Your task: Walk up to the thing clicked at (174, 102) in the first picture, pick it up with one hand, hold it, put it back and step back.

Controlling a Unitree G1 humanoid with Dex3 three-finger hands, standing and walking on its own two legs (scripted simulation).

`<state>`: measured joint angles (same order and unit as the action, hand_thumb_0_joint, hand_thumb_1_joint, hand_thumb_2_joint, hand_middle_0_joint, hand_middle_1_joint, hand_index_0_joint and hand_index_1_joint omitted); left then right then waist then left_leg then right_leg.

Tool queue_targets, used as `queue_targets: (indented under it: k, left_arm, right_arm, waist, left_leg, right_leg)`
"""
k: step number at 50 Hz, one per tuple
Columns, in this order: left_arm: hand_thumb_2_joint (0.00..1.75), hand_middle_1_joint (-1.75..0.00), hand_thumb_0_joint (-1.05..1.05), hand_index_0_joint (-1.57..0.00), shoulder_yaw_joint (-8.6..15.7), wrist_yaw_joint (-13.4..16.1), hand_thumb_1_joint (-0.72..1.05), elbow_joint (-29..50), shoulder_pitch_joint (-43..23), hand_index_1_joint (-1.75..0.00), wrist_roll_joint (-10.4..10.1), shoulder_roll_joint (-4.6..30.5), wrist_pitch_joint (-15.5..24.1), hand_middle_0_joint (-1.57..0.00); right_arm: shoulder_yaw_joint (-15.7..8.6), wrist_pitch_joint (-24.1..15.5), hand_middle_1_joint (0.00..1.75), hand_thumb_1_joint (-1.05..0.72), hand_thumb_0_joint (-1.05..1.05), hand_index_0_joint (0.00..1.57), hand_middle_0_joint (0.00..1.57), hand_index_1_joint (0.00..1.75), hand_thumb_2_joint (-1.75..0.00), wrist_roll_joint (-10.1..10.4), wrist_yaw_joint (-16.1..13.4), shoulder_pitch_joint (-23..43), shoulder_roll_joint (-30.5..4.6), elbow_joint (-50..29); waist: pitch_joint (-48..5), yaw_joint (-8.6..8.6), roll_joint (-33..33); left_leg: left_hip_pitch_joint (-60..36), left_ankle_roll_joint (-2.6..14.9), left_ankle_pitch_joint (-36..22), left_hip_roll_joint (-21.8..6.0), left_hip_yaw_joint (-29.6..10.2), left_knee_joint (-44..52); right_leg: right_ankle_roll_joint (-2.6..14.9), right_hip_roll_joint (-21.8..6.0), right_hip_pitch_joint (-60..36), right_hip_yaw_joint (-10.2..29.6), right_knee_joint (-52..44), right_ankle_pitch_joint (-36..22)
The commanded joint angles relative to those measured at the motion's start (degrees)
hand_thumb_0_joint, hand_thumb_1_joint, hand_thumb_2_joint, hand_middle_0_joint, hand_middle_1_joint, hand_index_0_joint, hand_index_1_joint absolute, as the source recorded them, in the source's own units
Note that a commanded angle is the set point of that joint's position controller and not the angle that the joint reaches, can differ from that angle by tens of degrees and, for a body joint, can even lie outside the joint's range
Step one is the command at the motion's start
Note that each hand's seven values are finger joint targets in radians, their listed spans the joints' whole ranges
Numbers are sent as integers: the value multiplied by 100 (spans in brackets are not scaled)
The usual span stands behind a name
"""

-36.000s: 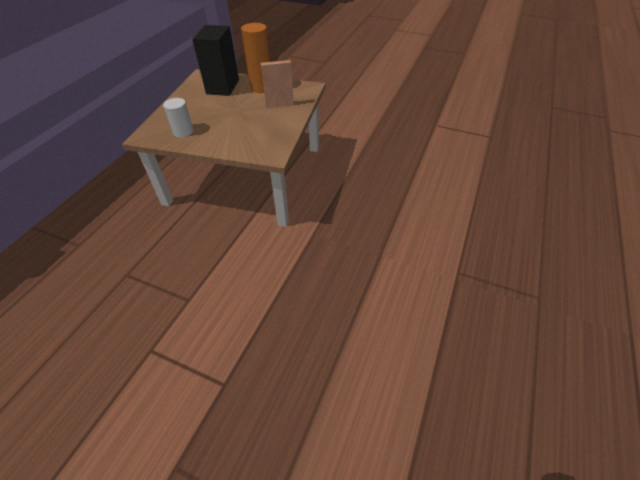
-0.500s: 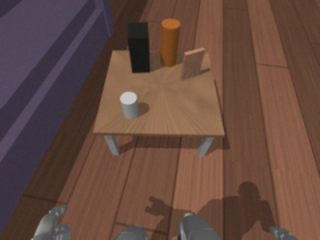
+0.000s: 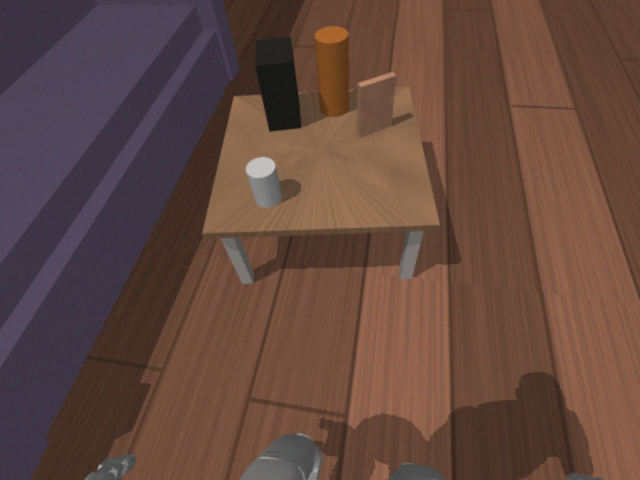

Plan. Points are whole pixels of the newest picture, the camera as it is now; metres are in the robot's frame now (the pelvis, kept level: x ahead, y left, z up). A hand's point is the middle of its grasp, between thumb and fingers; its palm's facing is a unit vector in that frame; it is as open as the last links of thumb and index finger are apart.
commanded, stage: step back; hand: left
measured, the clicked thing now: (264, 183) +0.87 +0.25 -0.34
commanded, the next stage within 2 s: stand in 1.64 s
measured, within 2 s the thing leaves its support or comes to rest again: neither
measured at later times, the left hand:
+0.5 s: hand out of the picture -0.10 +0.27 -0.15, palm faces -0.03 -0.91 -0.42, open 7.4 cm
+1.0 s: hand out of the picture -0.19 +0.29 -0.15, palm faces +0.05 -0.92 -0.39, open 7.4 cm
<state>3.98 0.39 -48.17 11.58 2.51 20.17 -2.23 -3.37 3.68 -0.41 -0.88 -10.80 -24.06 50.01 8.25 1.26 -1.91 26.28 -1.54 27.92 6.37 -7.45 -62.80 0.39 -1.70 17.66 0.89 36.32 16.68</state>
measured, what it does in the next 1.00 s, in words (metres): walks backwards: left foot, then right foot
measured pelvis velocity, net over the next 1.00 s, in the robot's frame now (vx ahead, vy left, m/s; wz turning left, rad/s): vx -0.24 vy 0.00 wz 0.04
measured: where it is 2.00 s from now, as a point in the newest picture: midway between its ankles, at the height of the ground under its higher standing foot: outside the picture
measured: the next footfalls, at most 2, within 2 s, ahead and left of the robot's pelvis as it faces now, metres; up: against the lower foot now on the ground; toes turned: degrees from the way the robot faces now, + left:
left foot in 0.14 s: -0.03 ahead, +0.13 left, +0.00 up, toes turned +1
right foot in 0.48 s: -0.17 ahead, -0.12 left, +0.00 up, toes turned +2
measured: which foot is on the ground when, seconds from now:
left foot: up 0.00-0.12, down 0.14-0.50, up 0.52-0.76, down 0.78-1.00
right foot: down 0.00-0.16, up 0.18-0.46, down 0.48-1.00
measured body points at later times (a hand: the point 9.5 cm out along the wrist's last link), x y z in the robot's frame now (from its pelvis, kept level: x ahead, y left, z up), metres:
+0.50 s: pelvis -0.17 -0.01 -0.01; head -0.12 -0.02 +0.43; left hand -0.10 +0.32 -0.12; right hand -0.03 -0.32 -0.13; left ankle -0.07 +0.13 -0.73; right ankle -0.20 -0.12 -0.73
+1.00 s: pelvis -0.24 +0.00 +0.00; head -0.23 +0.01 +0.45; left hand -0.20 +0.33 -0.12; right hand -0.16 -0.30 -0.13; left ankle -0.25 +0.14 -0.73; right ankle -0.21 -0.12 -0.73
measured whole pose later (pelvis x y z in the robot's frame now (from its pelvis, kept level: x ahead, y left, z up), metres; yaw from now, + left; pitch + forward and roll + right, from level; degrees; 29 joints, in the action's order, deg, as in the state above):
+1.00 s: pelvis -0.24 +0.00 +0.00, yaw +2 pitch -3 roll +0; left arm 3.9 -1.3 -56.9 12.5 1.3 23.3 0.0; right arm -2.5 0.3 -2.5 1.2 -11.9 -19.7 57.3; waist 3.5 0.4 0.7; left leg 12.9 -0.8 19.4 -0.8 -1.2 -35.1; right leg 0.6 -0.5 15.1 0.4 35.0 18.7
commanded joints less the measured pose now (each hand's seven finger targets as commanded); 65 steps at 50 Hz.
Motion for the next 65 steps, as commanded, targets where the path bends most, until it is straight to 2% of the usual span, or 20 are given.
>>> queue_targets:
  k: [1, 6, 8, 9, 12, 18, 23, 24, 25, 26, 29, 35, 38, 41, 42, 49, 51, 53, 59, 65]
  left_arm:
    - [90, -30, 0, -20, 447, 244, 90, 593, -71, -30, -17, 1580, 129, -20]
    - [90, -30, 0, -20, 275, 176, 90, 686, -415, -30, -144, 1512, -14, -20]
    - [90, -30, 0, -20, 297, 227, 90, 775, -731, -30, -217, 1412, -19, -20]
    - [90, -30, 0, -20, 368, 267, 90, 676, -871, -30, -116, 1503, -33, -20]
    - [90, -30, 0, -20, 349, 221, 90, 301, -233, -30, -253, 1381, -67, -20]
    - [90, -30, 0, -20, 237, 128, 90, 288, -88, -30, -149, 1207, 79, -20]
    - [90, -30, 0, -20, 295, 125, 90, -173, 488, -30, -28, 1353, 244, -20]
    - [90, -30, 0, -20, 410, 122, 90, -112, 477, -30, 43, 1738, 285, -20]
    - [90, -30, 0, -20, 560, 129, 90, 47, 142, -30, 44, 2439, 249, -20]
    - [90, -30, 0, -20, 548, 154, 90, 194, -163, -30, 8, 2418, 293, -20]
    - [90, -30, 0, -20, 362, 196, 90, 253, -738, -30, 0, 1638, 313, -20]
    - [90, -30, 0, -20, 455, 114, 90, 63, 78, -30, 62, 1746, 335, -20]
    - [90, -30, 0, -20, 352, 31, 90, 95, -372, -30, -18, 1771, 255, -20]
    - [90, -30, 0, -20, 153, 5, 90, 57, -482, -30, -146, 1238, 229, -20]
    - [90, -30, 0, -20, 266, 1, 90, 6, -733, -30, -66, 1611, 253, -20]
    - [90, -30, 0, -20, 226, -44, 90, -572, 51, -30, -89, 1236, 447, -20]
    - [90, -30, 0, -20, 325, 19, 90, -613, 91, -30, -44, 1762, 520, -20]
    - [90, -30, 0, -20, 313, -6, 90, -387, -592, -30, -47, 1881, 543, -20]
    - [90, -30, 0, -20, 28, -70, 90, -564, -713, -30, -168, 1176, 448, -20]
    - [90, -30, 0, -20, 76, 23, 90, -817, -572, -30, -201, 1409, 562, -20]
  right_arm:
    - [-198, -199, 30, -90, 0, 20, 20, 30, -90, -75, -76, 233, -854, -577]
    - [-349, -205, 30, -90, 0, 20, 20, 30, -90, -143, -9, -643, -970, -186]
    - [-528, -180, 30, -90, 0, 20, 20, 30, -90, -176, 81, -174, -2033, -424]
    - [-540, -220, 30, -90, 0, 20, 20, 30, -90, -230, 70, 47, -1960, -477]
    - [-315, -244, 30, -90, 0, 20, 20, 30, -90, -256, -27, 659, -1317, -548]
    - [-335, -183, 30, -90, 0, 20, 20, 30, -90, -183, -15, 278, -1170, -540]
    - [-253, -11, 30, -90, 0, 20, 20, 30, -90, -76, 50, 464, -1108, -503]
    - [-157, -39, 30, -90, 0, 20, 20, 30, -90, -54, 66, 372, -788, -567]
    - [-208, -29, 30, -90, 0, 20, 20, 30, -90, -49, -32, 799, -773, -682]
    - [-328, 18, 30, -90, 0, 20, 20, 30, -90, -60, -65, 808, -1040, -652]
    - [-263, -69, 30, -90, 0, 20, 20, 30, -90, 22, -24, 231, -968, -296]
    - [-247, -253, 30, -90, 0, 20, 20, 30, -90, -178, 79, 599, -878, -282]
    - [-283, -386, 30, -90, 0, 20, 20, 30, -90, -128, 102, -203, -768, 190]
    - [-404, -497, 30, -90, 0, 20, 20, 30, -90, -240, 68, -29, -1634, 192]
    - [-433, -531, 30, -90, 0, 20, 20, 30, -90, -210, 80, 252, -1650, 106]
    - [-191, -465, 30, -90, 0, 20, 20, 30, -90, -152, 101, 557, -932, 158]
    - [-105, -459, 30, -90, 0, 20, 20, 30, -90, -95, 83, 457, -551, 156]
    - [-203, -452, 30, -90, 0, 20, 20, 30, -90, -115, 62, 83, -804, 396]
    - [-227, -633, 30, -90, 0, 20, 20, 30, -90, -148, 72, 398, -1067, 528]
    - [-132, -632, 30, -90, 0, 20, 20, 30, -90, -66, 21, 512, -802, 659]
  waist:
    - [-907, 269, 1255]
    - [-1175, -186, 864]
    - [-1089, -377, -1392]
    - [-866, -396, -1027]
    - [-625, 118, -316]
    - [-1030, -138, -868]
    - [-1368, 69, -439]
    - [-1130, 35, 698]
    - [-834, 388, 1831]
    - [-406, 240, 1439]
    - [-575, -236, 643]
    - [-564, 422, 1248]
    - [-743, -68, 1159]
    - [-628, -274, -950]
    - [-202, -264, -450]
    - [-578, 145, -536]
    - [-606, 167, 745]
    - [-315, -111, 662]
    - [-594, -66, -83]
    - [-1182, -15, -140]
  left_leg:
    - [261, 20, 339, -374, 233, 1275]
    - [-1582, 330, -1442, -574, 538, 3868]
    - [-925, 1744, -2247, -2759, -2292, 4574]
    - [-367, 1979, -2180, -2929, -2565, 4661]
    - [-521, 1401, -2915, -2051, -812, 4093]
    - [-2126, 1543, -3404, -2174, -699, 3629]
    - [-946, 849, -2163, -1599, -133, 2802]
    - [304, 448, -717, -847, 124, 1981]
    - [374, 155, 699, -183, 118, 709]
    - [153, 59, 714, -437, -604, -283]
    - [141, 47, -164, -66, -274, -558]
    - [260, 4, 333, -517, 374, 1807]
    - [-1792, 211, -645, -449, 893, 3850]
    - [-1331, 1300, 2070, -2563, -2576, 5155]
    - [-420, 1510, 2109, -2653, -2589, 5256]
    - [-331, 616, -460, -1401, -170, 3722]
    - [306, 236, -85, -671, 295, 2539]
    - [-613, 154, 130, -747, 335, 1948]
    - [-1281, 845, -156, -1812, -1169, 4561]
    - [-1456, 335, -3452, -1102, 278, 3482]
  right_leg:
    - [1173, -1513, -1432, 1279, -712, -2789]
    - [560, -1005, -223, 832, 47, -1489]
    - [19, 473, 786, -59, 2194, 2095]
    - [40, 521, 601, 704, 3166, 2215]
    - [98, 713, 885, 962, 3909, 1351]
    - [-183, 260, 692, 421, 1366, 1430]
    - [121, 189, -1165, 176, -1448, -225]
    - [415, -753, -1411, 1751, -1636, 179]
    - [1486, -2201, -17, 3141, -2016, -156]
    - [1738, -2483, 843, 3388, -2135, -137]
    - [1080, -1273, 150, 1189, -1208, -1292]
    - [1086, -1319, -951, 1511, -1447, 1326]
    - [779, -1084, 148, 993, -1077, 1245]
    - [29, 24, 1276, -79, 1055, 1667]
    - [71, -115, 743, 366, 1533, 1639]
    - [105, 262, -1380, -166, -1319, 21]
    - [613, -1011, -1365, 2004, -1934, 1083]
    - [1178, -1730, -54, 2443, -2106, 1888]
    - [111, -8, 53, 119, -520, 367]
    - [299, -514, -1333, 421, -867, -2324]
